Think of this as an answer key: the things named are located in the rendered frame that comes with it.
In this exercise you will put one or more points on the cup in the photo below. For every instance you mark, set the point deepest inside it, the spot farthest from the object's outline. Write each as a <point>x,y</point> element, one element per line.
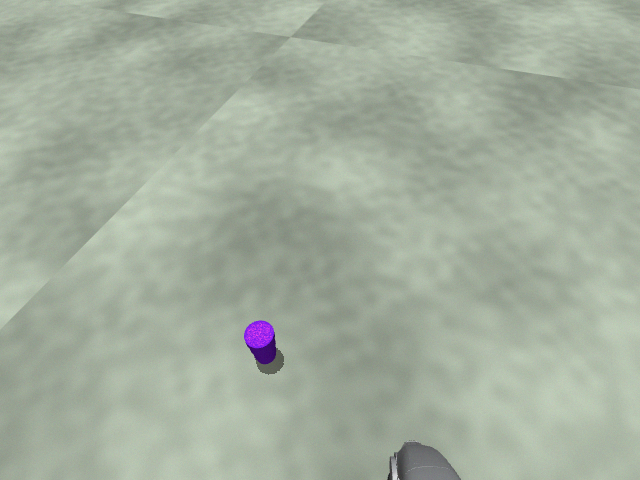
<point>260,339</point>

